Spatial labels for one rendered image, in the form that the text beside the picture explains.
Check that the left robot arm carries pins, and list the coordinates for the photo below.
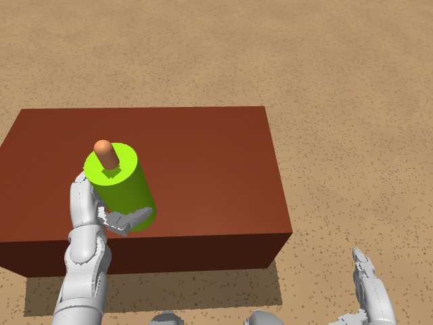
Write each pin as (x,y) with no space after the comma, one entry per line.
(82,297)

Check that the bottle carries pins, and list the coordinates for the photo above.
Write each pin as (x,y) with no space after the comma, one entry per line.
(113,169)

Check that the left robot hand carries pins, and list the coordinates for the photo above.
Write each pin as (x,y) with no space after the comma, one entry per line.
(87,207)

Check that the right robot hand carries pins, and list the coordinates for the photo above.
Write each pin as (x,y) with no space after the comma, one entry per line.
(371,294)

